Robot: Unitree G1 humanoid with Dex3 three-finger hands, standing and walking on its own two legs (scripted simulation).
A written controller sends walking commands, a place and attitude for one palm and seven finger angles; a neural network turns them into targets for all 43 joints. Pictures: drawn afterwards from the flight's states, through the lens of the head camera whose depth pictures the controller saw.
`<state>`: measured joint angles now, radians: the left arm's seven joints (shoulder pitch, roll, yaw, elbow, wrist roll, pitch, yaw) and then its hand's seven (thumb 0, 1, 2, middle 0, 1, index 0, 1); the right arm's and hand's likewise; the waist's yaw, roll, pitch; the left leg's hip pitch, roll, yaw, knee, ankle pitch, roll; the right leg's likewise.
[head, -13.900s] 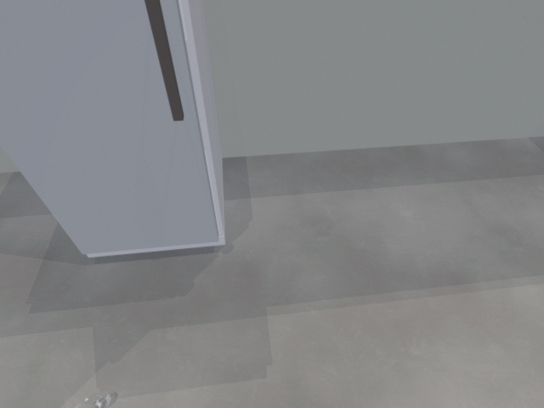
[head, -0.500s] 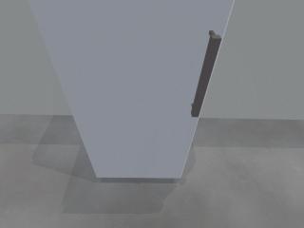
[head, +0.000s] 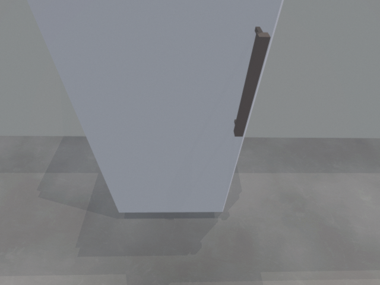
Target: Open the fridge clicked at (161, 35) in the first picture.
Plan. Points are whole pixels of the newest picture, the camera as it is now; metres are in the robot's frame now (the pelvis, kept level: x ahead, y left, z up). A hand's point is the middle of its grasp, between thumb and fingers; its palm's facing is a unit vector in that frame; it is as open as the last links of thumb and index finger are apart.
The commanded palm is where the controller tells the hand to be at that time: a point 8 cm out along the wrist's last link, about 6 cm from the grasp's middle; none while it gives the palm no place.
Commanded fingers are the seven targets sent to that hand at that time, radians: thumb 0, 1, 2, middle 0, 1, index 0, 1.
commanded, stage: look again from close up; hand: right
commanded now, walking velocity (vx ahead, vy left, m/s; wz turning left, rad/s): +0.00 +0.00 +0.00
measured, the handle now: (246, 88) +0.59 -0.11 +0.12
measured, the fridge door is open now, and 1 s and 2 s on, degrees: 0 0 0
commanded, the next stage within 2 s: none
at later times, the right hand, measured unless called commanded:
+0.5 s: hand out of the picture +0.03 -0.25 -0.16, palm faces +0.00 +0.95 -0.32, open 7.4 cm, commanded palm none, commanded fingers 0.00 -0.90 -0.90 0.20 0.30 0.20 0.30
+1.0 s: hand out of the picture +0.00 -0.28 -0.17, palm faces +0.02 +0.96 -0.29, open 7.4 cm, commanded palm none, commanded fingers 0.00 -0.90 -0.90 0.20 0.30 0.20 0.30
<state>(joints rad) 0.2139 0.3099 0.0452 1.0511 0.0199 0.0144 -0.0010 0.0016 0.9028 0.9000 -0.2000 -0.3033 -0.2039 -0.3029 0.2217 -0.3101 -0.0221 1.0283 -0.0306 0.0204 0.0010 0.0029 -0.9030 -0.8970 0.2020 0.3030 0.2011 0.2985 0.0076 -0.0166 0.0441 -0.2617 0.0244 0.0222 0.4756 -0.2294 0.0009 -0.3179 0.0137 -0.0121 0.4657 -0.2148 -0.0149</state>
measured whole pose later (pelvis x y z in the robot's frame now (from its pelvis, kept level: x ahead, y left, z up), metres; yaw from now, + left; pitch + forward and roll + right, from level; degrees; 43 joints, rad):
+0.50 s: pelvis -0.02 -0.01 +0.00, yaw -1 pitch -5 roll +1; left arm 0.15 0.33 0.02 1.08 0.01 0.01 -0.01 0.00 0.90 0.90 -0.20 -0.30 -0.20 -0.30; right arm 0.22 -0.32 0.00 1.07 -0.03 0.02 0.00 0.00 -0.90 -0.90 0.20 0.30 0.20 0.30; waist -0.01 -0.01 0.05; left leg -0.23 0.02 0.00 0.45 -0.25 -0.01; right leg -0.28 0.03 -0.01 0.41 -0.16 -0.02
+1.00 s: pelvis -0.11 -0.04 -0.01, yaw +0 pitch -7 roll +3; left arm 0.26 0.32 0.04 1.09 0.03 0.05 0.01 0.00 0.90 0.90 -0.20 -0.30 -0.20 -0.30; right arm 0.16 -0.33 -0.06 1.00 -0.03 0.05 0.01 0.00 -0.90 -0.90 0.20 0.30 0.20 0.30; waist 0.02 -0.01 0.04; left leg -0.38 -0.04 0.00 1.06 -0.44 0.01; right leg -0.38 0.00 -0.04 0.42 -0.12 -0.04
